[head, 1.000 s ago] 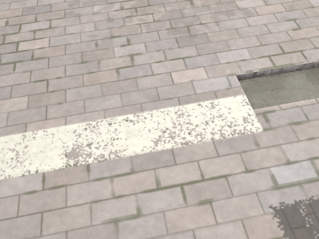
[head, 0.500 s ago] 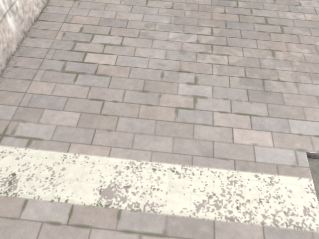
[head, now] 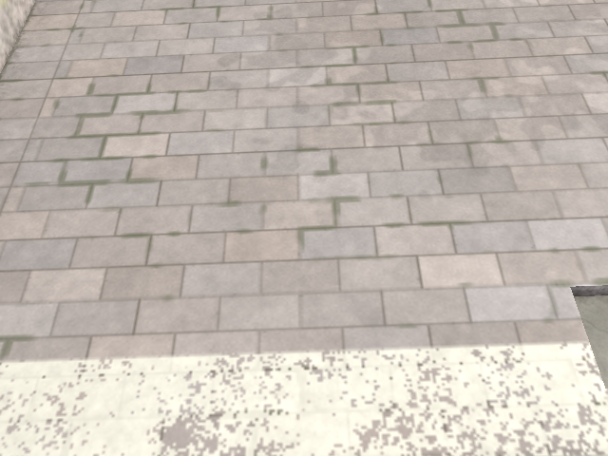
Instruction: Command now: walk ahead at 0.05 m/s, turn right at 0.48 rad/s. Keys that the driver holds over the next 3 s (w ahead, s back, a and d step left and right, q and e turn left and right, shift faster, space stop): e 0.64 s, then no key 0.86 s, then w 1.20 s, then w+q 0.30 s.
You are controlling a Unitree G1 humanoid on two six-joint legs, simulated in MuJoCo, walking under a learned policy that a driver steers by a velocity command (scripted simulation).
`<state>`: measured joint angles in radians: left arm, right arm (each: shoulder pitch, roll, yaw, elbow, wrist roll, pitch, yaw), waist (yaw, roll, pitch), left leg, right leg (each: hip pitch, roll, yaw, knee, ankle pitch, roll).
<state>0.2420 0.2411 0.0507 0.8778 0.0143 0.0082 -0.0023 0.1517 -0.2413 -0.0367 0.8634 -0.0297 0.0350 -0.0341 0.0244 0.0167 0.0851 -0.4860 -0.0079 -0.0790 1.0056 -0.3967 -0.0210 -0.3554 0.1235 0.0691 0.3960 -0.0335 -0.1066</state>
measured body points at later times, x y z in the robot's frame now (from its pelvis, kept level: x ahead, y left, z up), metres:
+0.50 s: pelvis -0.01 +0.05 +0.01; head +0.02 +0.07 +0.46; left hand +0.16 +0.29 -0.13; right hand +0.00 -0.25 -0.09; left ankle +0.01 +0.14 -0.74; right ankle -0.07 -0.07 -0.65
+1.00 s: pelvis -0.05 +0.01 +0.01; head -0.05 -0.02 +0.46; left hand +0.18 +0.17 -0.10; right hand -0.14 -0.25 -0.14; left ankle +0.01 +0.15 -0.69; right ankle -0.09 -0.05 -0.74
